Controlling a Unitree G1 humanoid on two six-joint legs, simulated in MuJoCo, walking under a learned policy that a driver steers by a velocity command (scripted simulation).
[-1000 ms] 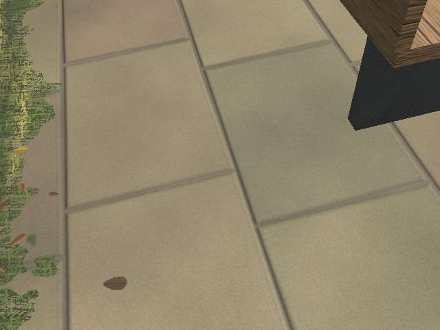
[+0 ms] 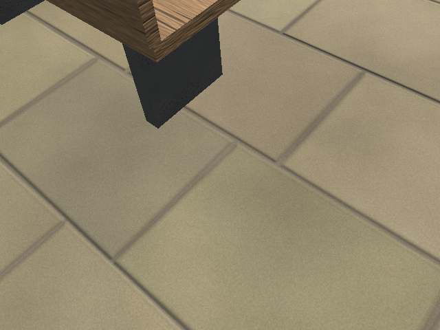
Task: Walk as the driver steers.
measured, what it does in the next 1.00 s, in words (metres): walks ahead, turning right: left foot, then right foot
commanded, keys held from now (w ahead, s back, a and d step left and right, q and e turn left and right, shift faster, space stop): w+e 0.22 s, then w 0.50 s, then w+e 0.28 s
